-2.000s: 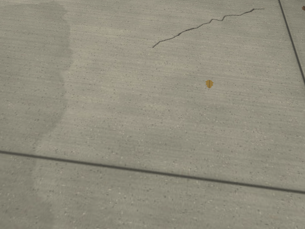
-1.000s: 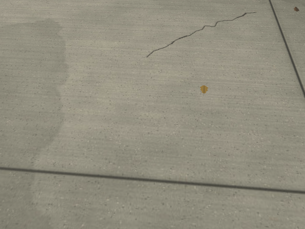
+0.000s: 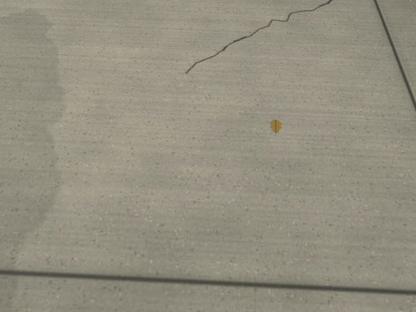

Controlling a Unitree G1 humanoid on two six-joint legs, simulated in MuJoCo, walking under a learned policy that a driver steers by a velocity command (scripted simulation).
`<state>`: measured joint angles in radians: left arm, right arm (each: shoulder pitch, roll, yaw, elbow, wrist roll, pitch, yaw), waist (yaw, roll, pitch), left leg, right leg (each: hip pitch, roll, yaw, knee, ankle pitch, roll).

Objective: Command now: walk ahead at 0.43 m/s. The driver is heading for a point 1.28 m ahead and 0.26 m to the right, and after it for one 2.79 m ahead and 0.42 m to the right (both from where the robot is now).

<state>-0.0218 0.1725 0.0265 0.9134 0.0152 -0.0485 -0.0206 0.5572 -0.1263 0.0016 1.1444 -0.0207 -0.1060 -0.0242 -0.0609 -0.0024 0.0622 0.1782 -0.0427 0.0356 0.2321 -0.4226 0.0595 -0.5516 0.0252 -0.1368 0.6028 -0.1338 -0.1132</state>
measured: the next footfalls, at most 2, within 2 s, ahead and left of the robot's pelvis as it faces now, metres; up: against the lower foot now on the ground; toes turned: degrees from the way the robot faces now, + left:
right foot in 0.04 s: +0.19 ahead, -0.07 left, +0.00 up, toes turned -5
left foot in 0.48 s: +0.26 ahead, +0.11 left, +0.00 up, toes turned +2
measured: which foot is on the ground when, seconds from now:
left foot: down 0.00-0.02, up 0.04-0.46, down 0.48-1.00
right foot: up 0.00-0.02, down 0.04-1.00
